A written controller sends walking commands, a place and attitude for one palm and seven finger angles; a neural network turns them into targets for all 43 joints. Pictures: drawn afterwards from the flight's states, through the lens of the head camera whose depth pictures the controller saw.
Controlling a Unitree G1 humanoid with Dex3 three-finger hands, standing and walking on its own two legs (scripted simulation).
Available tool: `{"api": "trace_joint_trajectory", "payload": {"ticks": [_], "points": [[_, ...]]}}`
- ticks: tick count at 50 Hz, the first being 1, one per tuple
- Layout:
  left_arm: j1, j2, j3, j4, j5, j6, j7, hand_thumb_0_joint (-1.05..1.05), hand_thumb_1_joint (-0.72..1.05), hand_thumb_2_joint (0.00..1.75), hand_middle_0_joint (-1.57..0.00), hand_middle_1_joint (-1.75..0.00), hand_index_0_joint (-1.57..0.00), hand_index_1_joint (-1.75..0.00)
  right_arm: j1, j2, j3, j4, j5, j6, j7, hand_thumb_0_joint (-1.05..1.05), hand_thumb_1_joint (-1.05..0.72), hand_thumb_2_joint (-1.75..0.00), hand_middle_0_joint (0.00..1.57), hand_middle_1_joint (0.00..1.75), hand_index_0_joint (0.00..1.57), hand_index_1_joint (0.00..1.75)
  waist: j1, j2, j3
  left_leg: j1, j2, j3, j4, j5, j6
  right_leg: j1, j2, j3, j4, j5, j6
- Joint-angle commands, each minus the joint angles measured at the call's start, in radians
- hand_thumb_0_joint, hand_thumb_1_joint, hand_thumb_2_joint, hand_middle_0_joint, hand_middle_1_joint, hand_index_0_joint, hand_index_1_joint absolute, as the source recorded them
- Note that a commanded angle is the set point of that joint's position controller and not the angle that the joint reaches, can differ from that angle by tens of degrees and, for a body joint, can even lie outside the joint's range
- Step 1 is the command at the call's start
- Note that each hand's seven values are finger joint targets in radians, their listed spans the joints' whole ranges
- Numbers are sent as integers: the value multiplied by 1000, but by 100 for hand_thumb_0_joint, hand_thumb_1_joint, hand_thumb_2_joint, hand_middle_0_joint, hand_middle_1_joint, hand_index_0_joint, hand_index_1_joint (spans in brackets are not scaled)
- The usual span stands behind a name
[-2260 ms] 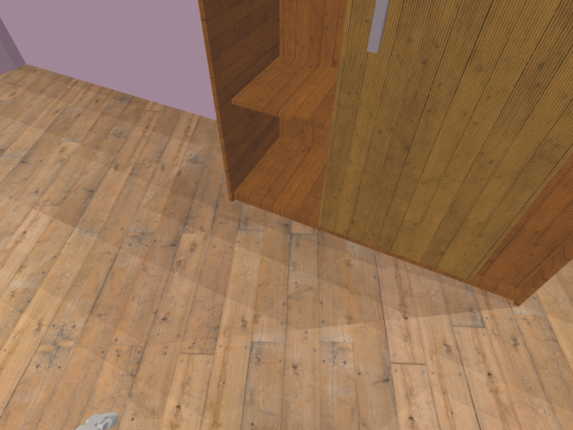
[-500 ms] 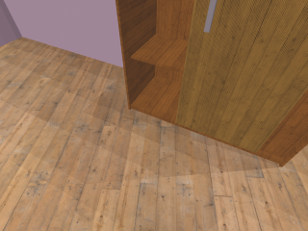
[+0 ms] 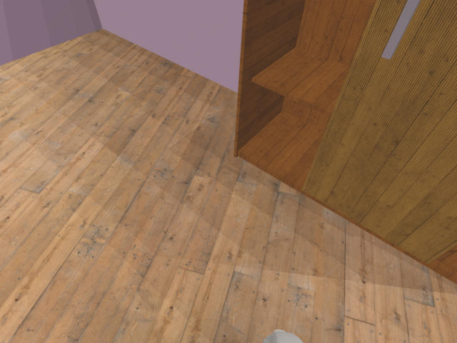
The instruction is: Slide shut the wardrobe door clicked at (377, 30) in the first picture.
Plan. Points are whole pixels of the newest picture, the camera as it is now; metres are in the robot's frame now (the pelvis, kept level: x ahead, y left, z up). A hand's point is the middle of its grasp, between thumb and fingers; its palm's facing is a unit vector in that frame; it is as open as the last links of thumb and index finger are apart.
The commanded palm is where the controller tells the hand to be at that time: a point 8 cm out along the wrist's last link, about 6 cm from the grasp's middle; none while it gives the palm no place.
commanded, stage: walk to a spot facing it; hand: right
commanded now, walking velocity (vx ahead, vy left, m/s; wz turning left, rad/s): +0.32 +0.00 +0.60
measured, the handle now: (415, 0) +0.88 -0.47 +0.23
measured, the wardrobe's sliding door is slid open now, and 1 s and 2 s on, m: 0.45 0.45 0.45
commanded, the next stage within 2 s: none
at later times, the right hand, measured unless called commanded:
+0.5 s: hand (328, 264) +0.32 -0.24 -0.17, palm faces -0.29 +0.93 -0.20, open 7.4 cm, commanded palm none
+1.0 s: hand (261, 199) +0.51 -0.09 -0.18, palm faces -0.58 +0.79 -0.23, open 7.3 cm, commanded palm none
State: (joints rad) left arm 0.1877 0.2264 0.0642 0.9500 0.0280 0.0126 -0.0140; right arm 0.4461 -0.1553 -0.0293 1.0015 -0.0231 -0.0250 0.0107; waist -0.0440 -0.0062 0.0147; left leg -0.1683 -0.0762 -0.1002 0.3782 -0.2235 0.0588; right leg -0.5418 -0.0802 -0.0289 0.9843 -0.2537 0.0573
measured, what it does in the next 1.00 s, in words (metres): walks ahead, turning left: right foot, then left foot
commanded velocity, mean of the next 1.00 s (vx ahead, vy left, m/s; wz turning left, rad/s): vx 0.19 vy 0.00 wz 0.60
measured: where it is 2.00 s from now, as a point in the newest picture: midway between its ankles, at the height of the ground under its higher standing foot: (218, 298)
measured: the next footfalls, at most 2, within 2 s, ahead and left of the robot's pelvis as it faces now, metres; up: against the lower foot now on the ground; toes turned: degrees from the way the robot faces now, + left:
right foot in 0.20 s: +0.16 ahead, -0.16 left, +0.00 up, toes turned +4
left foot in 0.72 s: +0.34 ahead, +0.13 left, +0.00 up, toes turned +34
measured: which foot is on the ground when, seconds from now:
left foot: down 0.00-0.18, up 0.20-0.70, down 0.72-1.00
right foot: up 0.00-0.18, down 0.20-0.72, up 0.74-1.00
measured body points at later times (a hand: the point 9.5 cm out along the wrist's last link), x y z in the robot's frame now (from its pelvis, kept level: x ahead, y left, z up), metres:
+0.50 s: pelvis +0.16 -0.07 +0.00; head +0.19 -0.08 +0.45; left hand +0.06 +0.16 -0.14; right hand +0.34 -0.29 -0.15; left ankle +0.19 +0.10 -0.66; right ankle +0.12 -0.16 -0.75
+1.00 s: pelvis +0.33 +0.02 -0.02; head +0.36 +0.04 +0.43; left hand +0.26 +0.26 -0.16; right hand +0.54 -0.13 -0.16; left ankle +0.31 +0.11 -0.75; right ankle +0.46 -0.09 -0.69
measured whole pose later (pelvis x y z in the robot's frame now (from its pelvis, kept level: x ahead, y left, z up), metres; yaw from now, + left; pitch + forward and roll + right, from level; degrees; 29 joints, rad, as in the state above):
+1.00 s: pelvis +0.33 +0.02 -0.02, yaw +37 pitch +1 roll +1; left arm 0.15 0.17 0.04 0.89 0.03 0.01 0.02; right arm 0.17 -0.21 -0.06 0.93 -0.02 0.01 0.00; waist 0.03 0.00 0.08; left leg -0.34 -0.08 0.00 0.55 -0.22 0.06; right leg -0.59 -0.15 -0.03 1.03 -0.33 0.09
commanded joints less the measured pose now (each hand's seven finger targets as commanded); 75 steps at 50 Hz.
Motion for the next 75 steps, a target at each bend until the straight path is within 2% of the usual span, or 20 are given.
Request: {"api": "trace_joint_trajectory", "payload": {"ticks": [1,4,7,8,9,10,13,17,30,34,35,36,37,43,55,56,57,58,63,75], "points": [[-143,58,12,-134,-9,-50,-2,0,90,90,-20,-30,-20,-30,33,-216,-65,-59,-5,-30,-16,0,-90,-90,20,30,20,30,-15,123,26,66,260,-321,-163,-70,143,-93,4,11,-113,-13,3],[-154,49,11,-150,-16,-63,0,0,90,90,-20,-30,-20,-30,13,-223,-73,-65,-8,-24,-18,0,-90,-90,20,30,20,30,-19,152,25,30,253,-323,-118,-8,135,18,31,1,-249,-56,-8],[-12,66,14,-110,-22,-78,14,0,90,90,-20,-30,-20,-30,-60,-233,-83,-81,-3,-16,-16,0,-90,-90,20,30,20,30,52,122,-12,-127,188,-273,18,22,88,349,65,-24,-483,1,-18],[111,114,23,-71,-20,-86,32,0,90,90,-20,-30,-20,-30,-77,-194,-80,-93,2,-14,-12,0,-90,-90,20,30,20,30,100,33,-55,-273,118,-223,174,33,56,594,9,35,-568,-23,-37],[242,234,50,-41,-3,-90,42,0,90,90,-20,-30,-20,-30,-67,-132,-73,-115,15,-11,3,0,-90,-90,20,30,20,30,145,-259,-139,-492,-12,-68,478,-215,1,794,-281,382,-662,-227,-121],[307,263,48,-40,-3,-83,41,0,90,90,-20,-30,-20,-30,-99,-124,-73,-140,5,-21,9,0,-90,-90,20,30,20,30,152,-268,-103,-567,3,35,701,-349,-31,719,-441,562,-768,-293,-198],[133,113,10,-66,-5,-88,39,0,90,90,-20,-30,-20,-30,-164,-144,-81,-120,-12,-2,30,0,-90,-90,20,30,20,30,67,-123,82,-575,142,45,883,-151,-46,413,-341,344,-829,-284,-184],[143,60,-8,-36,-13,-114,46,0,90,90,-20,-30,-20,-30,-146,-100,-71,-113,-15,32,45,0,-90,-90,20,30,20,30,21,-122,71,-534,166,81,855,24,-75,392,-233,38,-798,101,-143],[328,87,-2,64,2,-96,47,0,90,90,-20,-30,-20,-30,-495,-67,-39,-218,-7,35,51,0,-90,-90,20,30,20,30,102,-112,124,-501,116,245,360,62,-31,618,-253,-220,-698,639,-155],[296,152,11,42,-8,-84,41,0,90,90,-20,-30,-20,-30,-229,-149,-61,-145,-15,7,36,0,-90,-90,20,30,20,30,-27,-136,-91,-45,7,310,181,16,36,579,-227,-291,-223,964,-96],[300,130,4,22,-28,-79,28,0,90,90,-20,-30,-20,-30,-95,-238,-83,-107,-16,-5,27,0,-90,-90,20,30,20,30,-89,-41,-208,332,140,167,146,166,88,297,-207,-283,50,638,-53],[316,55,-7,-18,-42,-82,31,0,90,90,-20,-30,-20,-30,9,-349,-103,-94,1,-15,10,0,-90,-90,20,30,20,30,-92,144,-363,603,489,-389,139,570,241,-54,-15,-224,437,-331,15],[200,80,-2,-60,-34,-86,49,0,90,90,-20,-30,-20,-30,8,-373,-106,-100,25,-3,-6,0,-90,-90,20,30,20,30,-105,52,-302,513,530,-394,100,859,294,-135,-19,-55,533,-359,-5],[223,31,-8,-22,-6,-12,45,0,90,90,-20,-30,-20,-30,-298,-230,-72,-161,4,-9,-30,0,-90,-90,20,30,20,30,103,17,-76,-134,318,-59,-12,533,157,59,-99,-3,220,-151,28],[53,64,3,-120,-20,-26,45,0,90,90,-20,-30,-20,-30,-261,-239,-92,-196,6,42,-19,0,-90,-90,20,30,20,30,72,170,-98,-159,209,-204,126,292,59,326,33,-31,-450,-4,13],[93,111,11,-112,-16,-35,50,0,90,90,-20,-30,-20,-30,-254,-200,-85,-208,12,47,-18,0,-90,-90,20,30,20,30,87,56,-112,-266,138,-152,226,162,10,472,-62,55,-587,45,-19],[103,212,31,-125,-5,-35,46,0,90,90,-20,-30,-20,-30,-210,-137,-73,-222,19,51,-7,0,-90,-90,20,30,20,30,80,-251,-116,-454,0,-5,461,-259,-58,576,-329,320,-663,184,-111],[79,229,30,-138,-3,-26,43,0,90,90,-20,-30,-20,-30,-181,-160,-78,-214,5,51,-5,0,-90,-90,20,30,20,30,73,-298,-104,-465,37,55,690,-412,-88,494,-451,388,-705,149,-189],[-26,115,1,-156,-5,-40,49,0,90,90,-20,-30,-20,-30,-179,-159,-91,-173,-2,67,19,0,-90,-90,20,30,20,30,31,-139,-35,-424,114,87,891,-170,-125,387,-257,25,-669,345,-150],[93,155,43,-64,-1,-27,38,0,90,90,-20,-30,-20,-30,-306,-110,-72,-197,0,77,23,0,-90,-90,20,30,20,30,92,-199,-31,-309,142,194,479,-209,-119,468,-322,-137,-619,400,-179]]}}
